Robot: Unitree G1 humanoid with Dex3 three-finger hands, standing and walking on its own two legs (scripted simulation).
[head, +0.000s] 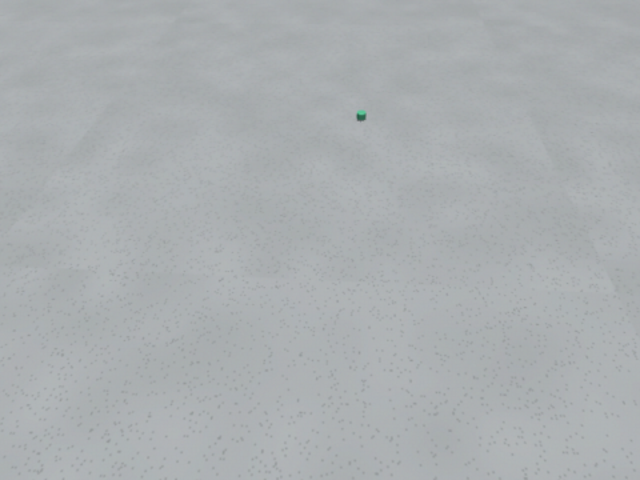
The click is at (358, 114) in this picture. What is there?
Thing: low tin
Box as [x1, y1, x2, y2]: [357, 110, 365, 119]
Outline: 357,111 357,118 363,119 365,117 365,111
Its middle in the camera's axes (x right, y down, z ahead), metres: +0.21 -0.75 +2.26
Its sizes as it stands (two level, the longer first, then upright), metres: 0.052 0.052 0.033
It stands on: the floor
